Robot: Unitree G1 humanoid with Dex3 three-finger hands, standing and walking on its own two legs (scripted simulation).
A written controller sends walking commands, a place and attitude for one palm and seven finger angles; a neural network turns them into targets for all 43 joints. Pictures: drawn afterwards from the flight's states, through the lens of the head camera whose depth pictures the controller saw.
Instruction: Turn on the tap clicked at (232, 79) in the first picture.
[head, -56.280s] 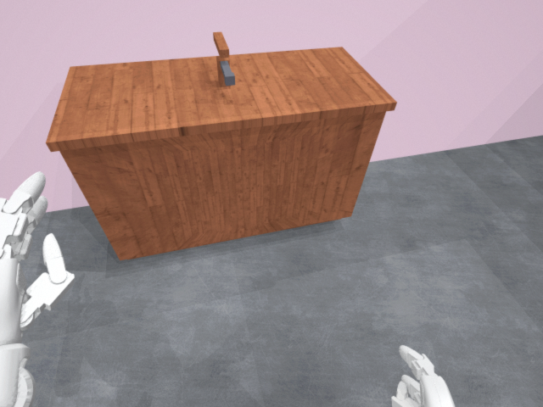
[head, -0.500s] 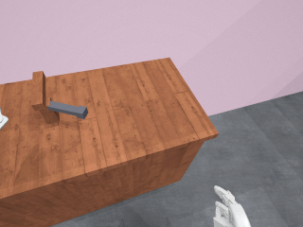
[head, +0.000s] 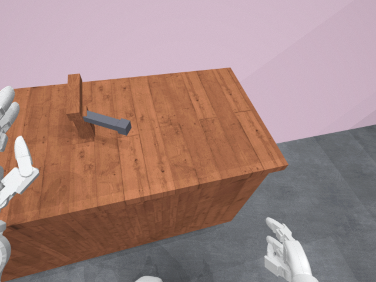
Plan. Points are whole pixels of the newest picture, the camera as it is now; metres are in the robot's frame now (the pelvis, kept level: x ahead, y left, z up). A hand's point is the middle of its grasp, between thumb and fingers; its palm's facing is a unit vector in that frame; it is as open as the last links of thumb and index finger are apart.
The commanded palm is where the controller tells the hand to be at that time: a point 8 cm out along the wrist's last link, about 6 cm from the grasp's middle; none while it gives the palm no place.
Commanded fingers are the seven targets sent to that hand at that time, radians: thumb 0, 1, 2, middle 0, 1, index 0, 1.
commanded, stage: come to a stop and stand still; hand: left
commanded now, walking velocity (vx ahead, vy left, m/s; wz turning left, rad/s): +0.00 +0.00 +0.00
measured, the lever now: (124, 126) +0.44 +0.22 +0.01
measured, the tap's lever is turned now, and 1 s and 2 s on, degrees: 58 58 58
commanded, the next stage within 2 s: look again from close up in 0.26 s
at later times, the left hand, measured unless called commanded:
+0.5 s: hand (45, 184) +0.21 +0.24 +0.16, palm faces +0.37 -0.86 -0.34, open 7.4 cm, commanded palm +0.15 +0.27 +0.18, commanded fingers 0.00 0.90 0.90 -0.20 -0.30 -0.20 -0.30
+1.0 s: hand (69, 188) +0.22 +0.22 +0.14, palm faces +0.30 -0.88 -0.37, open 7.4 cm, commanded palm +0.15 +0.26 +0.17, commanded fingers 0.00 0.90 0.90 -0.20 -0.30 -0.20 -0.30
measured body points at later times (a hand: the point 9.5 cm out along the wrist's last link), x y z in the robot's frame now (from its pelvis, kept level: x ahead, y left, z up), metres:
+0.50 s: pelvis -0.01 -0.01 +0.00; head +0.02 +0.01 +0.45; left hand +0.18 +0.28 +0.18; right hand +0.17 -0.24 -0.06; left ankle +0.04 +0.08 -0.74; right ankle +0.02 -0.16 -0.74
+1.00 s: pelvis +0.00 -0.03 -0.01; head +0.00 -0.04 +0.44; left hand +0.19 +0.26 +0.16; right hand +0.20 -0.25 -0.07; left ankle +0.04 +0.08 -0.74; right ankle +0.02 -0.16 -0.74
